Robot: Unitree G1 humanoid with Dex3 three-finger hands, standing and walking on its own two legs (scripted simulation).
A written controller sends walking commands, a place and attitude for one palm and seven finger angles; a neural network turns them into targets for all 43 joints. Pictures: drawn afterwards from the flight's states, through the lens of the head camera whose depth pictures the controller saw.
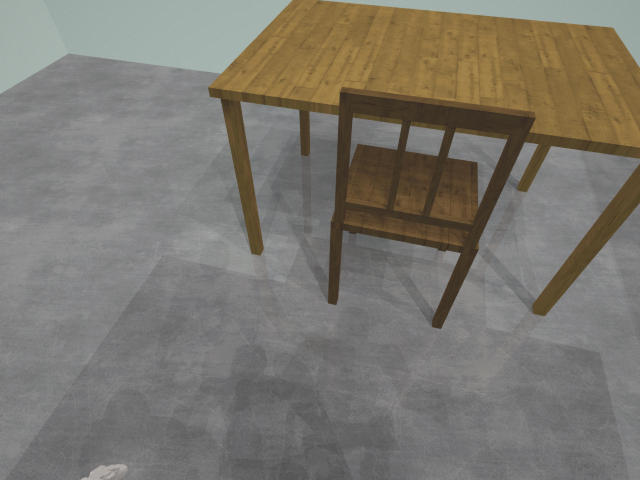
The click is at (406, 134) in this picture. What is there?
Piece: chair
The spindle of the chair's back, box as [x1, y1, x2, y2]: [386, 120, 410, 210]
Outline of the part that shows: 405,120 402,121 386,209 392,210 410,123 410,121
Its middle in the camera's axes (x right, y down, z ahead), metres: +0.19 -0.17 +0.95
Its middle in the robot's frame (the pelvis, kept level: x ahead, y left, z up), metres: +0.83 -0.14 -0.11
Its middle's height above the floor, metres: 0.66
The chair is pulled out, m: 0.00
